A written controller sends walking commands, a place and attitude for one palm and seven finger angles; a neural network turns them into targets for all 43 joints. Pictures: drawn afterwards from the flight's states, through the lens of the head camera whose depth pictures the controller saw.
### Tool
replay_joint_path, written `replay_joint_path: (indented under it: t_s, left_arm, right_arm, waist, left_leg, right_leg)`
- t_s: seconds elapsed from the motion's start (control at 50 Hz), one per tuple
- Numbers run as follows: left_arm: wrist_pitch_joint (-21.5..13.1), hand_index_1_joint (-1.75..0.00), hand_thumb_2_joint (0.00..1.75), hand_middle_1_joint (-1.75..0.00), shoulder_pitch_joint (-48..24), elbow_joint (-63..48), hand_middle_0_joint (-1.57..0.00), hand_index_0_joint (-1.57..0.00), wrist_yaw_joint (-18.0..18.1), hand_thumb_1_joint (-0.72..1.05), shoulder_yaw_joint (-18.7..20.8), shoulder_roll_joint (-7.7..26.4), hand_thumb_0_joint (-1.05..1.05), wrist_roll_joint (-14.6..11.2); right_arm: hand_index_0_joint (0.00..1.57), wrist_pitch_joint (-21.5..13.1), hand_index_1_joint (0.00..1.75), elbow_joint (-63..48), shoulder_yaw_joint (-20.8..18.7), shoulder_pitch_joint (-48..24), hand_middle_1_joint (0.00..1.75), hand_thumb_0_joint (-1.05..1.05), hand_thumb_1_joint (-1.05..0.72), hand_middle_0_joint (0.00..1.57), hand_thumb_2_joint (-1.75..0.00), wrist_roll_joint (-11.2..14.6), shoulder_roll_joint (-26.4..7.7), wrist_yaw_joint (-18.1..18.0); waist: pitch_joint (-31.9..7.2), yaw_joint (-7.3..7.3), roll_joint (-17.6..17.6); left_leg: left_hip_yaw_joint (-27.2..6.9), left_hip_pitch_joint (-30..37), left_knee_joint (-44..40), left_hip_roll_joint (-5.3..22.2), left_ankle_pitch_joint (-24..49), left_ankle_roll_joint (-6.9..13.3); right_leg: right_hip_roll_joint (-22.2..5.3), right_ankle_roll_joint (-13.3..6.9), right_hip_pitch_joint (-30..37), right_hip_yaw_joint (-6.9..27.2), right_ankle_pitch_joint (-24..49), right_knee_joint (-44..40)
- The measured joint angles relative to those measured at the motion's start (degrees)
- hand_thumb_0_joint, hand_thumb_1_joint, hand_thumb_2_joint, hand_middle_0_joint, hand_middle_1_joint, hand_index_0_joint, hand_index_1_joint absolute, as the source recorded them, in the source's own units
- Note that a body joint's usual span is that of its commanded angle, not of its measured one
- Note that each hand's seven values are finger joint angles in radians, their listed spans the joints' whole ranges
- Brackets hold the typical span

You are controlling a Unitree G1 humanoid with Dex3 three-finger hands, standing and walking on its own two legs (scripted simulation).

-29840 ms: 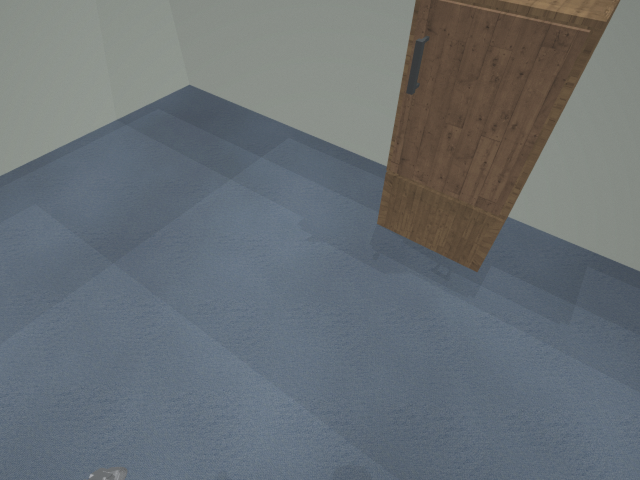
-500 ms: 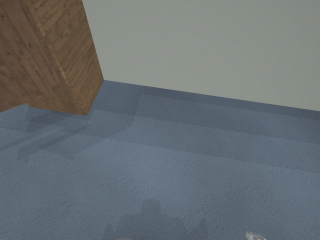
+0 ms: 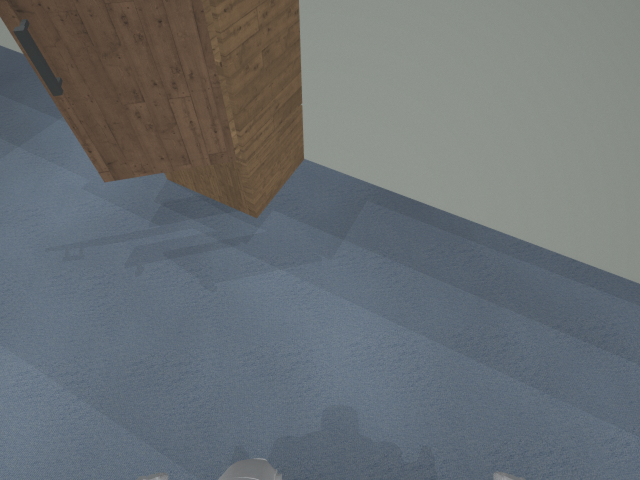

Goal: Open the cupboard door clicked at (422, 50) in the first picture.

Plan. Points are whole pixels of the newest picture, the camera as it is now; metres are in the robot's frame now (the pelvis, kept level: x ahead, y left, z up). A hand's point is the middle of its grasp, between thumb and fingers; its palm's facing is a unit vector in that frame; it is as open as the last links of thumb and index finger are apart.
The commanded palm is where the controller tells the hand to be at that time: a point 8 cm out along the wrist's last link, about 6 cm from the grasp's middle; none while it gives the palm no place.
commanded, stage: turn to face it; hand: left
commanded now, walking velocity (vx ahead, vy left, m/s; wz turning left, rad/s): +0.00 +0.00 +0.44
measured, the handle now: (41, 58) +0.93 +0.70 -0.02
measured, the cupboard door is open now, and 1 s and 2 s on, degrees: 42 42 42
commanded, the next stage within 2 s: take the last steps up to it in 0.42 s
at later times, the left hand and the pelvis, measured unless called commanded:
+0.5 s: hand out of the picture +0.06 +0.19 -0.16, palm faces +0.22 -0.94 -0.27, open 7.4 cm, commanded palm none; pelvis +0.02 -0.02 -0.01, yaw +12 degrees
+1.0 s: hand out of the picture +0.06 +0.24 -0.17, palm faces +0.35 -0.91 -0.20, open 7.4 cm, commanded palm none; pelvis +0.08 +0.04 +0.00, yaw +19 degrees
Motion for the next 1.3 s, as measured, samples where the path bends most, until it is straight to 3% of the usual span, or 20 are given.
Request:
replay_joint_path:
  t_s: [0.06, 0.1, 0.14, 0.22, 0.3, 0.4, 0.42, 0.48, 0.56, 0.66, 0.74, 0.78, 0.82, 0.9, 0.96, 1.08, 1.14, 1.2, 1.24, 1.3]
  left_arm:
    - [-0.1, -0.30, 0.89, -0.30, 0.9, 0.6, -0.21, -0.21, -0.3, 0.90, 0.1, 0.3, 0.01, -0.3]
    - [0.3, -0.30, 0.89, -0.30, 1.7, 0.9, -0.21, -0.21, -0.5, 0.90, 0.3, 0.6, 0.01, -0.8]
    - [1.8, -0.30, 0.89, -0.30, 1.0, 1.8, -0.21, -0.21, -0.2, 0.90, 0.7, 1.6, 0.01, -0.9]
    - [3.1, -0.30, 0.89, -0.30, -1.0, 3.2, -0.20, -0.20, -0.1, 0.90, 1.3, 2.4, 0.01, -1.0]
    - [2.7, -0.30, 0.89, -0.30, -2.2, 2.8, -0.20, -0.20, -0.4, 0.90, 1.2, 2.1, 0.01, -1.1]
    - [1.4, -0.30, 0.90, -0.30, -2.5, 2.1, -0.20, -0.20, -0.6, 0.90, 0.8, 1.3, 0.01, -1.2]
    - [0.8, -0.30, 0.90, -0.30, -2.0, 1.8, -0.20, -0.20, -0.5, 0.90, 0.7, 1.5, 0.01, -1.0]
    - [0.0, -0.30, 0.89, -0.30, -1.8, 2.5, -0.20, -0.20, -0.2, 0.90, 0.0, -0.2, 0.01, -0.4]
    - [-0.2, -0.30, 0.89, -0.30, -0.3, 3.0, -0.20, -0.21, 0.0, 0.90, -0.4, -1.5, 0.01, -0.2]
    - [-1.2, -0.30, 0.89, -0.30, 1.7, 4.6, -0.21, -0.21, -0.6, 0.90, -0.2, -1.7, 0.01, 0.0]
    - [-1.4, -0.30, 0.89, -0.30, 3.7, 6.3, -0.21, -0.21, -1.2, 0.90, 0.7, -0.6, 0.01, -0.1]
    - [-0.6, -0.30, 0.89, -0.30, 4.8, 7.1, -0.21, -0.21, -1.6, 0.90, 1.3, -0.1, 0.01, -0.5]
    - [0.9, -0.30, 0.89, -0.30, 4.6, 8.3, -0.21, -0.21, -1.6, 0.90, 1.7, 0.7, 0.01, -0.4]
    - [1.3, -0.30, 0.89, -0.30, 2.7, 9.4, -0.20, -0.20, -2.0, 0.90, 1.9, 1.4, 0.01, -0.2]
    - [0.7, -0.30, 0.90, -0.30, 0.7, 8.6, -0.20, -0.20, -2.1, 0.91, 1.5, 1.1, 0.01, -0.2]
    - [-0.1, -0.30, 0.90, -0.30, -3.6, 6.7, -0.20, -0.20, -2.2, 0.91, 0.5, -0.4, 0.01, -0.3]
    - [-1.0, -0.30, 0.90, -0.30, -5.0, 5.6, -0.20, -0.20, -2.3, 0.90, 0.3, -1.1, 0.01, -0.3]
    - [-2.9, -0.30, 0.90, -0.30, -5.9, 4.5, -0.20, -0.20, -2.0, 0.90, 0.3, -2.2, 0.01, -0.3]
    - [-3.2, -0.30, 0.89, -0.30, -5.2, 4.2, -0.20, -0.20, -1.5, 0.90, 0.2, -3.0, 0.01, -0.5]
    - [-3.4, -0.30, 0.89, -0.30, -2.5, 5.2, -0.20, -0.20, -0.8, 0.90, 0.4, -3.8, 0.01, -0.5]
  right_arm:
    - [0.20, -0.7, 0.30, -0.5, 0.7, -0.8, 0.30, 0.01, -0.91, 0.20, -0.90, 0.0, 0.3, 0.0]
    - [0.20, -1.8, 0.30, -1.2, 1.0, -0.9, 0.30, 0.01, -0.91, 0.20, -0.90, -0.2, 0.2, 0.0]
    - [0.20, -2.4, 0.30, -1.4, 1.5, -1.3, 0.30, 0.01, -0.91, 0.20, -0.89, -0.6, 1.0, -0.5]
    - [0.20, -3.0, 0.30, -1.1, 2.4, -0.3, 0.30, 0.01, -0.91, 0.20, -0.89, -0.9, 2.2, -1.9]
    - [0.20, -2.8, 0.30, 0.2, 2.8, 0.7, 0.30, 0.01, -0.91, 0.20, -0.89, -1.0, 2.7, -2.3]
    - [0.20, -2.0, 0.30, 1.7, 2.5, 2.2, 0.30, 0.01, -0.91, 0.20, -0.89, -0.8, 2.9, -2.1]
    - [0.20, -1.9, 0.30, 1.8, 2.4, 2.7, 0.30, 0.01, -0.90, 0.20, -0.89, -0.5, 3.0, -1.9]
    - [0.20, -0.7, 0.30, 2.9, 1.5, 2.8, 0.30, 0.01, -0.91, 0.20, -0.89, -0.2, 1.8, -1.6]
    - [0.20, -0.1, 0.30, 4.2, 0.8, 2.7, 0.30, 0.01, -0.91, 0.20, -0.89, -0.1, 1.3, -1.3]
    - [0.20, -0.8, 0.30, 4.6, 1.0, 3.1, 0.30, 0.01, -0.91, 0.20, -0.89, -0.2, 1.8, -0.6]
    - [0.20, -2.1, 0.30, 4.4, 1.5, 3.4, 0.30, 0.01, -0.91, 0.20, -0.90, -0.4, 2.2, -0.2]
    - [0.20, -3.3, 0.30, 3.4, 1.6, 3.9, 0.30, 0.01, -0.91, 0.20, -0.89, -0.7, 1.9, -0.3]
    - [0.20, -4.2, 0.30, 3.0, 1.9, 4.2, 0.30, 0.01, -0.91, 0.20, -0.89, -1.1, 2.4, -1.0]
    - [0.20, -5.7, 0.30, 3.7, 2.8, 7.0, 0.30, 0.01, -0.91, 0.20, -0.89, -1.0, 3.6, -2.3]
    - [0.20, -6.4, 0.30, 5.5, 3.5, 9.4, 0.30, 0.01, -0.91, 0.20, -0.89, -0.8, 4.4, -2.5]
    - [0.20, -6.2, 0.30, 9.2, 4.0, 13.3, 0.30, 0.01, -0.91, 0.20, -0.89, -0.9, 5.5, -2.2]
    - [0.20, -5.9, 0.30, 10.6, 3.9, 15.1, 0.30, 0.01, -0.91, 0.20, -0.89, -0.8, 5.6, -2.2]
    - [0.20, -4.9, 0.30, 11.8, 3.3, 15.7, 0.30, 0.01, -0.91, 0.20, -0.89, -0.3, 5.2, -1.8]
    - [0.20, -3.6, 0.30, 12.3, 2.5, 14.5, 0.30, 0.01, -0.91, 0.20, -0.89, -0.6, 4.6, -1.4]
    - [0.20, -2.9, 0.30, 11.5, 1.6, 11.9, 0.30, 0.01, -0.91, 0.20, -0.89, -1.0, 3.9, -1.0]
  waist:
    - [0.3, 0.48, -1.0]
    - [-0.2, 0.47, -0.8]
    - [0.3, 0.85, -1.8]
    - [0.3, 0.98, -1.3]
    - [0.2, 1.01, 0.3]
    - [-0.8, 0.46, 2.0]
    - [-1.5, 0.56, 1.4]
    - [-1.4, 0.24, 3.2]
    - [-1.4, 0.30, 2.4]
    - [-1.7, 1.06, 0.2]
    - [-2.2, 1.96, -1.4]
    - [-2.8, 1.73, -1.1]
    - [-2.6, 1.71, -1.6]
    - [-2.8, 1.35, -1.2]
    - [-2.7, 1.18, -0.2]
    - [-2.3, -0.10, 1.5]
    - [-2.1, -0.74, 2.1]
    - [-1.3, -1.20, 3.2]
    - [-1.4, -1.25, 3.8]
    - [-2.6, -0.99, 3.1]
  left_leg:
    - [1.3, 4.3, -11.9, -0.2, 5.1, 0.6]
    - [0.8, 6.2, -17.6, -0.1, 11.0, 3.4]
    - [0.2, 5.0, -14.9, -0.7, 9.1, 5.2]
    - [-2.2, 6.0, -17.2, -0.6, 9.8, 4.6]
    - [-4.0, 7.7, -20.7, -0.1, 11.8, 4.0]
    - [-6.0, 7.5, -19.8, 0.1, 11.3, 2.4]
    - [-5.9, 6.7, -18.3, -0.6, 10.5, 2.0]
    - [-6.1, 2.5, -5.1, -1.0, 0.4, 1.9]
    - [-3.6, -0.4, 6.7, -1.1, -0.6, 1.3]
    - [-0.4, 2.5, -2.3, -0.3, 0.2, 1.0]
    - [1.7, 7.2, -15.4, -0.1, 4.2, 1.7]
    - [1.3, 8.3, -20.1, -0.1, 10.2, 3.9]
    - [1.7, 7.8, -17.9, -0.7, 10.1, 5.7]
    - [1.3, 11.5, -22.9, -1.7, 9.9, 6.4]
    - [0.5, 15.1, -27.7, -2.2, 11.4, 6.7]
    - [-0.4, 20.6, -30.7, -2.9, 9.8, 6.3]
    - [-0.5, 21.5, -26.8, -2.9, 5.8, 5.6]
    - [-1.2, 14.8, -7.1, -2.1, -1.4, 5.0]
    - [-1.3, 7.9, 6.1, -0.9, -0.2, 4.3]
    - [-0.7, -0.3, 11.6, 2.0, 6.4, 2.9]
  right_leg:
    - [-1.1, 0.9, -0.1, -1.9, -1.7, 2.2]
    - [-1.4, 2.0, -2.5, -2.4, -4.5, 8.0]
    - [-0.6, 2.7, -6.6, 1.5, -11.5, 18.4]
    - [2.1, 3.1, -11.9, 5.7, -11.1, 28.9]
    - [3.2, 2.9, -11.5, 6.6, -9.2, 23.5]
    - [4.9, 2.1, -4.8, 5.9, -1.7, 6.6]
    - [4.4, 1.3, -3.0, 6.3, 1.1, 2.0]
    - [4.5, -0.7, -2.5, 4.7, -0.1, 3.2]
    - [3.5, -0.9, 0.1, 3.6, 0.6, -0.1]
    - [2.1, -0.3, 2.5, 1.9, 1.7, -3.7]
    - [0.6, 1.2, 2.8, 0.5, -0.1, -2.1]
    - [0.2, 1.5, 0.4, 0.2, -4.8, 4.1]
    - [0.7, 0.8, -4.7, 2.9, -10.3, 16.6]
    - [1.5, -0.1, -13.3, 4.9, -5.7, 30.6]
    - [1.5, 0.1, -15.9, 4.7, -2.4, 28.5]
    - [2.2, -0.2, -14.3, 3.5, -0.4, 13.8]
    - [3.5, -0.9, -9.9, 2.3, 2.6, 5.3]
    - [3.5, -3.1, -7.5, 0.7, 5.4, 5.3]
    - [3.5, -3.3, -5.7, -0.6, 3.2, 4.8]
    - [3.6, -2.5, -2.5, -1.3, 4.2, -0.5]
